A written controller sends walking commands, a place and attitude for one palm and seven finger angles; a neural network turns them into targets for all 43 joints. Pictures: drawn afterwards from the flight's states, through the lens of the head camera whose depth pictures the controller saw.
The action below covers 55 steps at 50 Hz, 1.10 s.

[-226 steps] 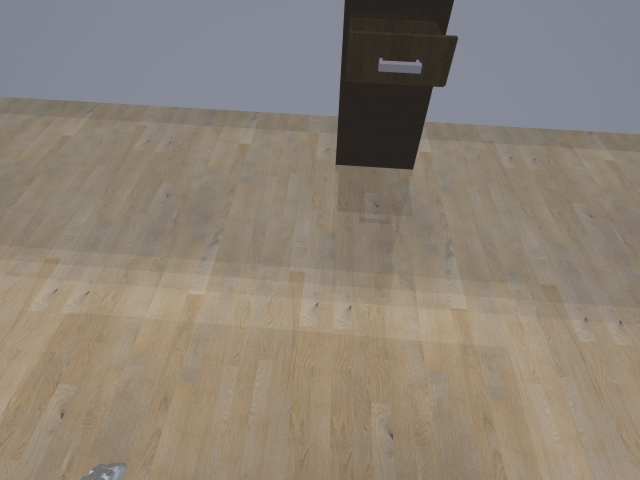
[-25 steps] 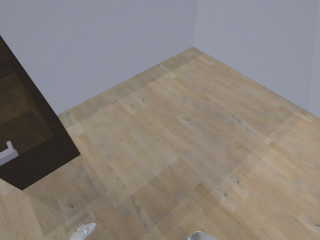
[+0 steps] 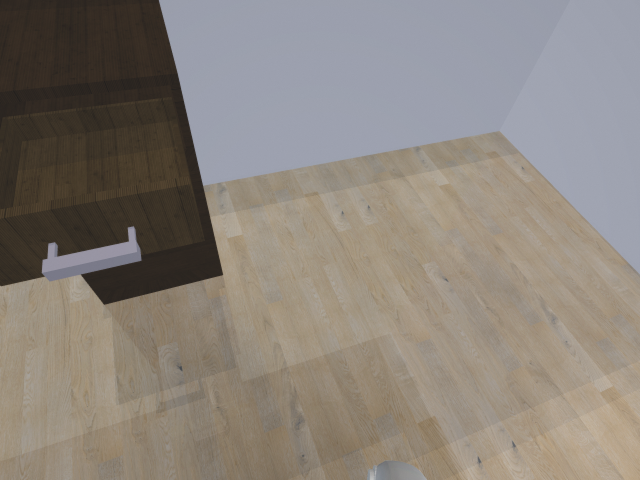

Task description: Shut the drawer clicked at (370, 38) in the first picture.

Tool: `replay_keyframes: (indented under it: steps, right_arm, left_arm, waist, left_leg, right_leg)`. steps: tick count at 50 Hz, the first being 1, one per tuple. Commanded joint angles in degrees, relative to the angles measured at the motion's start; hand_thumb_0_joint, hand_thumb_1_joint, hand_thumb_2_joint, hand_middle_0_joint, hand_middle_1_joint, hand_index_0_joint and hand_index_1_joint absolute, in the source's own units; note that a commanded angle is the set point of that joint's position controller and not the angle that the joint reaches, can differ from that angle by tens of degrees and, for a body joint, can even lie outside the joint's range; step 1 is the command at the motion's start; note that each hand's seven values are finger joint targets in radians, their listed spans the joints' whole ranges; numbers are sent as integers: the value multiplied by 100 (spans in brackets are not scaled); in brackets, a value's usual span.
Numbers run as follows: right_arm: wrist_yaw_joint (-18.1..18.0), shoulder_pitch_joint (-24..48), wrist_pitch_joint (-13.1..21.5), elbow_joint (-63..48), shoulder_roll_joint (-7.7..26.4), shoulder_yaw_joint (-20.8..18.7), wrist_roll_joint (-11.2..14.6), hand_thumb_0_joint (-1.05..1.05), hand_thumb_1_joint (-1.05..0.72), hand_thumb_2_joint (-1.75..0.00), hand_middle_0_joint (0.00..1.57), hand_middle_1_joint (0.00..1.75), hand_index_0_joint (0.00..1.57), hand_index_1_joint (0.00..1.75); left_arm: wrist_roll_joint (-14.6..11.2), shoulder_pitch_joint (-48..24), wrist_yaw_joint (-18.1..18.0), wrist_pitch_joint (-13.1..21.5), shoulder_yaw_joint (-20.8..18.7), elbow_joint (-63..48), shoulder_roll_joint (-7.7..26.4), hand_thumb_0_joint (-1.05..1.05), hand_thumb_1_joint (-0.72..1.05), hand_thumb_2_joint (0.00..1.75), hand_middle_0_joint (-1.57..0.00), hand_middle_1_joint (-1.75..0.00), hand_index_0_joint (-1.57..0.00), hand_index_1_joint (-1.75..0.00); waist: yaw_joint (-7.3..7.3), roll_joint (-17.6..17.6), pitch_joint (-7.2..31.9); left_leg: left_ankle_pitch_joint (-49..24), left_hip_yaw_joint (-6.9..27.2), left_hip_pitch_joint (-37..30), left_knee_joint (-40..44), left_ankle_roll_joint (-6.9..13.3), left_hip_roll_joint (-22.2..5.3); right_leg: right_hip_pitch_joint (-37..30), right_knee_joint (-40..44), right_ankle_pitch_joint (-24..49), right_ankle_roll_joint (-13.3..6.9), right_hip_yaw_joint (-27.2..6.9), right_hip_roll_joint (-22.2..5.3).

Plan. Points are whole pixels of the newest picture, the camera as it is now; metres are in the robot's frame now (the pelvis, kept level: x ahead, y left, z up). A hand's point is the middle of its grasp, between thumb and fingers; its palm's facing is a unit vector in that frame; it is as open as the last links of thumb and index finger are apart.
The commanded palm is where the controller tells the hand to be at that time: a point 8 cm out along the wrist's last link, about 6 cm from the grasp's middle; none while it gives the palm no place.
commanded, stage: turn to face it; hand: left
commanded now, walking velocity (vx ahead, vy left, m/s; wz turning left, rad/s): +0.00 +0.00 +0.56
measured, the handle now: (93, 250) +0.45 +0.41 -0.09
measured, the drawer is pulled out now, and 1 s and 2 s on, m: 0.30 0.30 0.30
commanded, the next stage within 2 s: take the last steps up to it in 0.44 s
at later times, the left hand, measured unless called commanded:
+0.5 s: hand out of the picture +0.02 +0.12 -0.14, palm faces +0.28 -0.92 -0.27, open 7.4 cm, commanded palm none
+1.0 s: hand out of the picture -0.05 +0.18 -0.17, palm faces +0.41 -0.89 -0.20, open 7.4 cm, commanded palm none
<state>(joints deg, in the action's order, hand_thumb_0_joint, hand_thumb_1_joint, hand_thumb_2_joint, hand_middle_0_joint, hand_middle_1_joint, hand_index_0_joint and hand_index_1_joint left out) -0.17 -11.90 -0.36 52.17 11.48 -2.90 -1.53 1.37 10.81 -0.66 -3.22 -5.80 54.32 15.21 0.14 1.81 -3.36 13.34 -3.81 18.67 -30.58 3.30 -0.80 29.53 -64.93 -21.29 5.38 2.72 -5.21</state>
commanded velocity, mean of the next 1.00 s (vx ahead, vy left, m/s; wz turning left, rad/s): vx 0.14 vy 0.03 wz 0.23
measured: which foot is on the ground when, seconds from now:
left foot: down 0.00-0.30, up 0.32-0.74, down 0.76-1.00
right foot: up 0.00-0.28, down 0.30-0.76, up 0.78-1.00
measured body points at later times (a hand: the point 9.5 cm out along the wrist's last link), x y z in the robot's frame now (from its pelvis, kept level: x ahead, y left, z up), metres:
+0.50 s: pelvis +0.00 -0.08 +0.00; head +0.03 -0.10 +0.45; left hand +0.01 +0.17 -0.12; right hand +0.14 -0.31 -0.16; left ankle -0.05 +0.07 -0.65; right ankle +0.02 -0.17 -0.74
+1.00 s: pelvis +0.02 -0.01 +0.01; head +0.02 +0.00 +0.46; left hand -0.07 +0.22 -0.15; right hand +0.12 -0.23 -0.14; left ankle -0.08 +0.05 -0.74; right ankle +0.11 -0.13 -0.67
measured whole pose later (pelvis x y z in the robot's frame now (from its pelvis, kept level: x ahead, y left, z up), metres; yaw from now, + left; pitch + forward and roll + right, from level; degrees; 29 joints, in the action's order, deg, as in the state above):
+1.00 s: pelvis +0.02 -0.01 +0.01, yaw +21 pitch -2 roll +0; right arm -0.8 -18.4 2.4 60.0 9.8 -1.2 -1.0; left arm 1.7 16.5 0.8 -1.2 -2.9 60.6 13.2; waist -1.7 1.6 -2.1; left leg 16.6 -3.9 0.6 -19.0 2.6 1.0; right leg 29.3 -57.6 -16.8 2.5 4.1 -6.7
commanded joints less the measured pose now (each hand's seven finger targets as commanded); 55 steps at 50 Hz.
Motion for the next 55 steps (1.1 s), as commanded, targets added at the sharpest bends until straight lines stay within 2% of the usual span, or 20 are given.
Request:
replay_keyframes:
  steps: [1, 7, 12, 13, 14, 15, 16, 19, 21, 27, 31, 33, 36, 37, 38, 39, 40, 43, 45, 55]
  right_arm:
    - [-74, -335, 46, -257, 1178, -314, 34, 0, -90, -90, 20, 30, 20, 30]
    - [-33, -266, -63, -251, 1285, -363, 15, 0, -90, -90, 20, 30, 20, 30]
    - [11, 201, -143, -391, 1268, -374, 32, 0, -90, -90, 20, 30, 20, 30]
    - [28, 274, -148, -418, 1154, -359, 72, 0, -90, -90, 20, 30, 20, 30]
    - [71, 173, -155, -490, 759, -301, 142, 0, -90, -90, 20, 30, 20, 30]
    - [71, 245, -153, -645, 620, -277, 103, 0, -90, -90, 20, 30, 20, 30]
    - [70, 387, -231, -595, 870, -331, 31, 0, -90, -90, 20, 30, 20, 30]
    - [138, 136, -297, -229, 766, -325, 24, 0, -90, -90, 20, 30, 20, 30]
    - [135, 94, -286, -142, 671, -280, 27, 0, -90, -90, 20, 30, 20, 30]
    - [88, 699, -252, -166, 503, -136, 86, 0, -90, -90, 20, 30, 20, 30]
    - [114, 842, -155, -159, 470, -49, 78, 0, -90, -90, 20, 30, 20, 30]
    - [134, 718, -91, -119, 475, -34, 78, 0, -90, -90, 20, 30, 20, 30]
    - [101, -68, 50, 159, 514, -15, 64, 0, -90, -90, 20, 30, 20, 30]
    - [50, -493, 104, 283, 917, -101, 35, 0, -90, -90, 20, 30, 20, 30]
    - [20, -957, 89, 361, 1456, -224, -17, 0, -90, -90, 20, 30, 20, 30]
    - [2, -1099, 39, 415, 1463, -205, 1, 0, -90, -90, 20, 30, 20, 30]
    - [-55, -1041, 86, 462, 1222, -156, -5, 0, -90, -90, 20, 30, 20, 30]
    - [-102, -566, 237, 407, 766, 2, 46, 0, -90, -90, 20, 30, 20, 30]
    - [-111, -662, 317, 482, 688, -5, 75, 0, -90, -90, 20, 30, 20, 30]
    - [-137, -1422, 383, 1045, 625, -21, 13, 0, -90, -90, 20, 30, 20, 30]
  left_arm:
    - [-67, -195, -30, 152, 23, -532, 233, 0, 90, 90, -20, -30, -20, -30]
    - [-100, -286, -58, 152, 74, -666, 255, 0, 90, 90, -20, -30, -20, -30]
    - [-126, 401, -100, 227, 99, -554, 285, 0, 90, 90, -20, -30, -20, -30]
    - [-111, 647, -122, 276, 70, -508, 410, 0, 90, 90, -20, -30, -20, -30]
    - [-11, 726, -167, 358, -8, -539, 919, 0, 90, 90, -20, -30, -20, -30]
    - [20, 578, -150, 344, -47, -669, 1301, 0, 90, 90, -20, -30, -20, -30]
    - [-16, 413, -171, 346, -36, -737, 1118, 0, 90, 90, -20, -30, -20, -30]
    - [-26, -209, -150, 367, 113, -795, 568, 0, 90, 90, -20, -30, -20, -30]
    - [-18, 19, -143, 412, 140, -729, 493, 0, 90, 90, -20, -30, -20, -30]
    - [30, 855, -138, 418, 98, -319, 675, 0, 90, 90, -20, -30, -20, -30]
    - [51, 1115, -96, 447, 45, -30, 760, 0, 90, 90, -20, -30, -20, -30]
    - [55, 1049, -60, 459, 27, 66, 842, 0, 90, 90, -20, -30, -20, -30]
    - [-12, 692, -13, 420, 43, 141, 728, 0, 90, 90, -20, -30, -20, -30]
    - [-50, 661, 20, 394, 104, 69, 443, 0, 90, 90, -20, -30, -20, -30]
    - [-36, 465, 71, 392, 205, -143, 54, 0, 90, 90, -20, -30, -20, -30]
    - [50, 42, 42, 376, 237, -298, 193, 0, 90, 90, -20, -30, -20, -30]
    - [61, -233, 57, 381, 218, -252, 187, 0, 90, 90, -20, -30, -20, -30]
    - [22, 211, 162, 412, 251, 100, 97, 0, 90, 90, -20, -30, -20, -30]
    - [8, 403, 159, 398, 264, 224, 84, 0, 90, 90, -20, -30, -20, -30]
    - [-24, -662, 173, 435, 295, -126, -115, 0, 90, 90, -20, -30, -20, -30]
  waist:
    - [197, -808, 786]
    - [264, -1062, 748]
    - [-65, -1028, 749]
    - [-207, -739, 779]
    - [-234, 613, 761]
    - [-225, 1539, 493]
    - [-221, 1210, 350]
    - [173, 749, -96]
    - [85, 829, 102]
    - [-290, 765, 379]
    - [-464, 920, 438]
    - [-408, 924, 409]
    - [23, 540, 386]
    - [220, -536, 497]
    - [428, -2072, 322]
    - [543, -1763, 29]
    - [533, -1516, -273]
    - [76, -979, -497]
    - [-11, -898, -246]
    - [207, -906, -612]
  left_leg:
    - [-2539, 1667, -1510, 1053, 646, -1377]
    - [-2159, 2113, -1335, 990, 717, -1288]
    - [-1704, 2187, -338, 629, 462, -942]
    - [-1148, 2036, 145, 277, 223, -718]
    - [225, 1325, 1199, -868, -236, -34]
    - [1939, 654, 1546, -2191, -522, 482]
    - [1847, 988, 1391, -3027, -449, 215]
    - [865, 740, 1329, -3933, -563, -7]
    - [726, 596, 1279, -3780, -654, 2]
    - [1266, 276, 918, -2247, -725, 0]
    - [1373, 116, 582, -1429, -598, -32]
    - [1362, 12, 240, -936, -499, -42]
    - [474, -207, -1428, 892, -359, 16]
    - [746, 779, -2331, 1328, -73, -754]
    - [795, 2437, -2713, 1770, 530, -2040]
    - [1246, 2709, -2226, 1967, 880, -2292]
    - [1352, 2612, -1866, 2098, 913, -2108]
    - [-73, 1497, -1528, 2086, 696, -1455]
    - [-1093, 1075, -1692, 1991, 701, -1309]
    - [-1786, 858, -1734, 1808, 712, -1411]
  right_leg:
    - [350, 487, -153, 78, -228, 1]
    - [-165, 1481, -446, 1, -232, 213]
    - [-1696, 3284, 356, -161, -64, 449]
    - [-2372, 4165, 849, -204, -181, 267]
    - [-3062, 5011, 729, -575, -1530, -981]
    - [-2364, 5210, 1151, -1227, -2513, -2252]
    - [-1705, 5198, 960, -1383, -2234, -2106]
    - [-1353, 4886, 1566, -1180, -987, -1232]
    - [-1775, 4733, 2140, -1162, -649, -1099]
    - [-2642, 4423, 3624, -1387, -576, -1277]
    - [-2770, 4709, 2399, -1393, -845, -1493]
    - [-2546, 4794, 1457, -1382, -869, -1546]
    - [-1440, 4260, 190, -913, -244, -1095]
    - [-480, 3256, -275, -605, 221, -621]
    - [775, 1824, -1181, -320, 811, 42]
    - [996, 1095, -1397, -412, 346, -46]
    - [1159, 590, -1081, -430, 114, -80]
    - [852, 302, 107, -387, -3, -224]
    - [652, 389, 362, -328, 66, -202]
    - [210, 2308, 576, -444, 297, -36]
